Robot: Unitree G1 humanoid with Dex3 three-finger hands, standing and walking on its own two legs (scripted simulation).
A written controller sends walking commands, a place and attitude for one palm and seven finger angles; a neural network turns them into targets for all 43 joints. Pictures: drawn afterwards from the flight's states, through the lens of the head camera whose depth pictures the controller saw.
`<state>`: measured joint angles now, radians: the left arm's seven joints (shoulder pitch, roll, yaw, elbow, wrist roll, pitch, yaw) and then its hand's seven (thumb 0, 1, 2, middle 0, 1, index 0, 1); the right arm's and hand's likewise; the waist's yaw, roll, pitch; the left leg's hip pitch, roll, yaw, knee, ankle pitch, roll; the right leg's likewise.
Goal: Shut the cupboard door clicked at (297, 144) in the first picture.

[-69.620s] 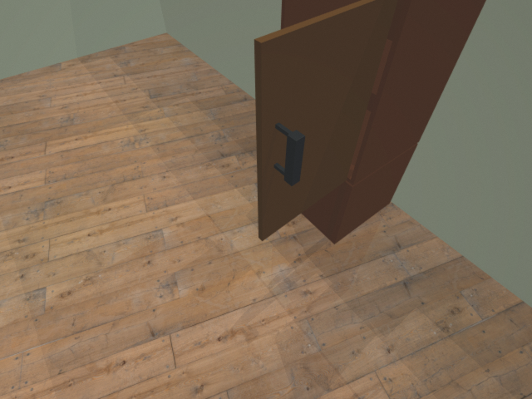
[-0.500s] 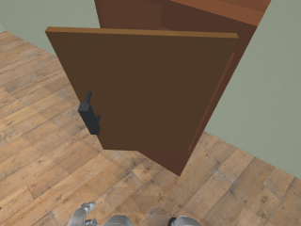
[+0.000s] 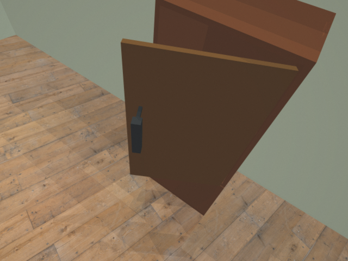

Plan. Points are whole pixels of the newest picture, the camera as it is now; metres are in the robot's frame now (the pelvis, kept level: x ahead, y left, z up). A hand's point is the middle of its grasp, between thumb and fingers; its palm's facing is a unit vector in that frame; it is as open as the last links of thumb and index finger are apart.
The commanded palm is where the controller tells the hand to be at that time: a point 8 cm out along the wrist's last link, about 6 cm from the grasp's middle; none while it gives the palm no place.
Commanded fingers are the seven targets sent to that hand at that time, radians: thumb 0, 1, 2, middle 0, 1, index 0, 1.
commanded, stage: come to a stop and stand still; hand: left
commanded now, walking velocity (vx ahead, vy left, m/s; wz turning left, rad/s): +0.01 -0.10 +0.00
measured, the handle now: (138, 129) +0.45 +0.14 -0.01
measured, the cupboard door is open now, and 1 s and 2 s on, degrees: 30 30 30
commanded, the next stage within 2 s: look again from close up in 0.96 s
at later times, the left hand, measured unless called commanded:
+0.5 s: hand out of the picture +0.04 +0.09 -0.18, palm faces +0.03 -0.98 -0.22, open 7.2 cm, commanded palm none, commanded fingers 0.00 0.90 0.90 -0.20 -0.30 -0.20 -0.30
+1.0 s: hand out of the picture -0.03 +0.05 -0.19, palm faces +0.06 -0.99 -0.13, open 7.4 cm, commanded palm none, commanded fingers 0.00 0.90 0.90 -0.20 -0.30 -0.20 -0.30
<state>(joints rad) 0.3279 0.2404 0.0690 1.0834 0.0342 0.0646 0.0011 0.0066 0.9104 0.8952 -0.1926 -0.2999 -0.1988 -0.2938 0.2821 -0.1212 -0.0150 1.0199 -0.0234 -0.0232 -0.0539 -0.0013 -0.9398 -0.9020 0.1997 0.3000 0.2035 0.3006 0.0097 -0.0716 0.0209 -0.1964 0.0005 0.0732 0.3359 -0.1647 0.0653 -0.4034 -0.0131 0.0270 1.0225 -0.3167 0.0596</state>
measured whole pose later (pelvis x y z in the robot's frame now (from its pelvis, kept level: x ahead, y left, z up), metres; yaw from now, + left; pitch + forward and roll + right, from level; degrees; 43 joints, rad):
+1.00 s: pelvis +0.00 -0.10 -0.01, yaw +1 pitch -1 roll +0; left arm 0.32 0.12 0.00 1.15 0.02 -0.01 0.02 0.01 0.91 0.89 -0.20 -0.30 -0.20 -0.29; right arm 0.22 -0.15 -0.01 1.15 -0.01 0.01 -0.05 0.00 -0.93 -0.90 0.19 0.30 0.20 0.30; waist 0.02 -0.02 0.04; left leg -0.17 0.09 0.05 0.41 -0.23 -0.07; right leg -0.09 0.02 -0.07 0.40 -0.30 -0.03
